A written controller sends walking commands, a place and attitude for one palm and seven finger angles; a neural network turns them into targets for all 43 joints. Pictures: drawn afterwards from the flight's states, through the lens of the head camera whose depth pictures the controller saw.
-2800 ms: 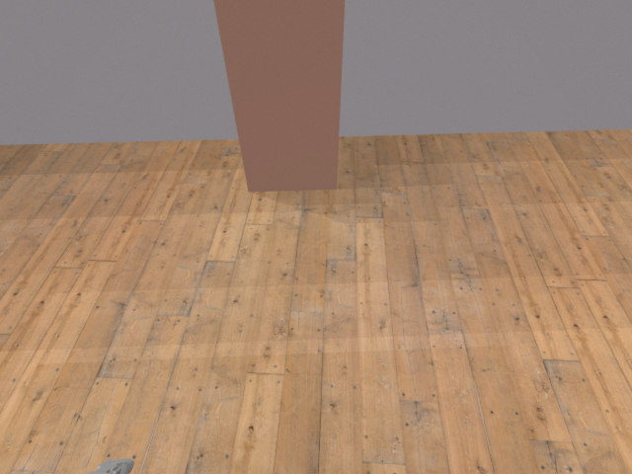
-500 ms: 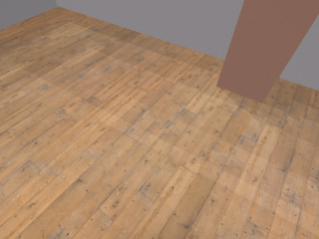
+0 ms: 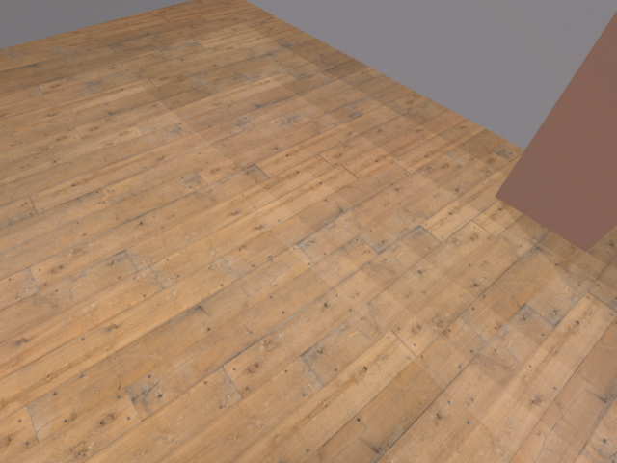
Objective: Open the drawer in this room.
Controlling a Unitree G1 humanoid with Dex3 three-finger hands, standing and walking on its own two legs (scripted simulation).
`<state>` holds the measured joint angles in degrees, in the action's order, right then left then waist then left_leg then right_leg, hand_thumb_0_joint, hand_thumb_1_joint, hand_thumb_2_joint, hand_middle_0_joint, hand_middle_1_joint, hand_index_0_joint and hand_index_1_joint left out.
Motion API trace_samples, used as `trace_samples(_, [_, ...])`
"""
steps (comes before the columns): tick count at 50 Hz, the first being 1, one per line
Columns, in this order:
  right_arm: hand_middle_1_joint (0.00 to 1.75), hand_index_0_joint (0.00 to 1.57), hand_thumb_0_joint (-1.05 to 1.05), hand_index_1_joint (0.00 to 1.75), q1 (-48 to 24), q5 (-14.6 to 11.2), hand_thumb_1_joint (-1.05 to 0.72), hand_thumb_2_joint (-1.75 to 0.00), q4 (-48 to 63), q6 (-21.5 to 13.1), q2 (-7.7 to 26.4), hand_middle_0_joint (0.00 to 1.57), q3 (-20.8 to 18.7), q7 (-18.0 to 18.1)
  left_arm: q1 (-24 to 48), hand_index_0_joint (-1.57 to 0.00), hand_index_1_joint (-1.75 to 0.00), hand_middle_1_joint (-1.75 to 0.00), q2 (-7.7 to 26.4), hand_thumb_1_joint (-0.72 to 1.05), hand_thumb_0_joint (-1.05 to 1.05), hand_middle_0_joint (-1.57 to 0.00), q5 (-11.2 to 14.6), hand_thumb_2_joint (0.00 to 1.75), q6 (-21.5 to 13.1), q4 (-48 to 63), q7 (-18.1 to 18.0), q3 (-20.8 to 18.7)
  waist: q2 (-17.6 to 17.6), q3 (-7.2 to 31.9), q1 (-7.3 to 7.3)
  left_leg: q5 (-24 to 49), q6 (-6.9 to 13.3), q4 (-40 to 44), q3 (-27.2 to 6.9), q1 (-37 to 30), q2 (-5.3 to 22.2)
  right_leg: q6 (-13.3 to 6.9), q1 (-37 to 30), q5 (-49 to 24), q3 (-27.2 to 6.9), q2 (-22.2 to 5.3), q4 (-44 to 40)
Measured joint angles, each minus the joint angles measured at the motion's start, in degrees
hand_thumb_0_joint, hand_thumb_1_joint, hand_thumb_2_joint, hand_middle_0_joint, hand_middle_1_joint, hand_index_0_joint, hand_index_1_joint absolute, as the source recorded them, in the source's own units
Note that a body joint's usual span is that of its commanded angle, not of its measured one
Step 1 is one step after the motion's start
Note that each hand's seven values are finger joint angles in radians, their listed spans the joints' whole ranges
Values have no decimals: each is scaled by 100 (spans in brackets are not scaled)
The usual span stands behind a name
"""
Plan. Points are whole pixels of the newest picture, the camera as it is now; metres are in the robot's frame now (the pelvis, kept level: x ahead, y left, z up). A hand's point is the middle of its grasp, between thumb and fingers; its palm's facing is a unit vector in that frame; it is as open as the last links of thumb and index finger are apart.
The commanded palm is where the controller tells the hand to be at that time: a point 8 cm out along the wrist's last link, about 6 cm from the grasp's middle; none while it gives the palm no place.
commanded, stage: turn or walk to find it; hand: left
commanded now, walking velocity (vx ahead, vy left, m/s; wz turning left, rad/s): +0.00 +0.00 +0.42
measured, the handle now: out of the picture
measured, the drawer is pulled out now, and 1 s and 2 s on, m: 0.00 0.00 0.00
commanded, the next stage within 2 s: none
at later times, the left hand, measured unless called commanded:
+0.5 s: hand out of the picture +0.04 +0.18 -0.14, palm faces +0.20 -0.94 -0.27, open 7.4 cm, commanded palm none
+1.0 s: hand out of the picture -0.11 +0.23 -0.17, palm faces +0.43 -0.87 -0.24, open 7.4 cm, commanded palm none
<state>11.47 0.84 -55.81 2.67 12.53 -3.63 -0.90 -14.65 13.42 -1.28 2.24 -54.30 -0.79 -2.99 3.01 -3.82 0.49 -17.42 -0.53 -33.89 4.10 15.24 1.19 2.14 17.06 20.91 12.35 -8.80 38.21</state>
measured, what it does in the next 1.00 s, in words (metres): steps on the spot, turning left: right foot, then left foot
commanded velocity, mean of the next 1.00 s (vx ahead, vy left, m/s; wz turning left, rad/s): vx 0.00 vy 0.00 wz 0.42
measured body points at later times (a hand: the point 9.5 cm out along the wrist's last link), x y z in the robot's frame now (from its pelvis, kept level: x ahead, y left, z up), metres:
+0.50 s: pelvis -0.02 -0.02 +0.01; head +0.01 -0.04 +0.46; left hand +0.03 +0.23 -0.12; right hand +0.07 -0.26 -0.15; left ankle -0.03 +0.10 -0.69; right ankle +0.00 -0.13 -0.73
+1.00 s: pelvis -0.05 +0.02 +0.01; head -0.03 +0.06 +0.46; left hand -0.13 +0.27 -0.15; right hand +0.13 -0.18 -0.12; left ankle -0.09 +0.10 -0.72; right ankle -0.01 -0.13 -0.66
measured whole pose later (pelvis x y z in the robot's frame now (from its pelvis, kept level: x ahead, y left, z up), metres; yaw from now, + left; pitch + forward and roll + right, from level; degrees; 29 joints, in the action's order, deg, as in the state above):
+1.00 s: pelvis -0.05 +0.02 +0.01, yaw +23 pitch +0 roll -1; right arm 9.2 1.1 -54.2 1.2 10.6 -2.4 0.3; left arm -13.7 15.6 -1.3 4.1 -56.5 -0.5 -4.1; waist 3.4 -4.0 1.1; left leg -15.6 2.3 -29.2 2.3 13.8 -0.6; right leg 4.1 26.6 24.8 3.5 -5.9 60.5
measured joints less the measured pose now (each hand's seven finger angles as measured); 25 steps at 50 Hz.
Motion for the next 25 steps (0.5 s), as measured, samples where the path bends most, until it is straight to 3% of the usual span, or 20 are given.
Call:
trace_samples(3, [30, 20, 1, 30, -70, 26, -91, -90, 73, -101, -135, 20, 58, 44, 12, -20, -30, -29, 143, 90, 0, -20, -5, 90, 183, -133, -18, -63, 115, -7, 26, -98, 229, -61, -10, 35, -81, 91, 544, 797, -545, 172, 1340])
trace_samples(5, [30, 20, 1, 30, -75, 31, -90, -90, 96, -136, -196, 20, 99, 97, 62, -20, -30, -29, 183, 90, 0, -20, 2, 90, 210, -197, 1, -90, 102, 0, 14, 23, 261, 170, -78, -52, -121, 125, 793, 622, -756, 274, 1949])
trace_samples(8, [30, 20, 0, 30, -70, 19, -90, -90, 91, -160, -243, 20, 143, 132, 129, -20, -30, -29, 184, 91, 1, -20, 18, 90, 169, -181, 29, -93, 45, 22, 17, 265, 293, 532, -181, -179, -191, 191, 929, 350, -915, 331, 2175])
trace_samples(15, [30, 20, 0, 30, -7, 43, -90, -90, 90, -115, -238, 20, 114, 117, 364, -19, -30, -29, 31, 91, 0, -20, 46, 90, 141, -6, 13, -49, -181, 70, -94, 508, 277, 778, -490, -175, -313, 231, 611, 412, -1057, 460, 1256])
trace_samples(20, [30, 20, 0, 30, 71, 47, -90, -90, 81, -31, -134, 20, 35, 89, 485, -20, -30, -29, -131, 91, 0, -20, 71, 90, 20, 179, 1, 21, -362, 99, -178, 483, 149, 517, -731, 80, -395, 154, -13, -18, -1008, 633, -160])
trace_samples(22, [30, 20, 1, 30, 104, 4, -90, -90, 77, -4, -59, 20, -20, 72, 486, -20, -30, -29, -207, 91, 0, -20, 38, 90, -86, 229, -20, 53, -469, 96, -168, 231, 71, 97, -813, 305, -406, -30, -226, -411, -922, 679, -673])
trace_samples(25, [30, 20, 1, 30, 139, 21, -90, -90, 34, 114, 42, 20, -112, 53, 415, -20, -30, -29, -319, 90, 0, -20, 10, 90, -131, 287, -21, 120, -539, 94, -171, -704, -23, -1529, -755, 867, -447, -297, -268, -409, -719, 606, -643])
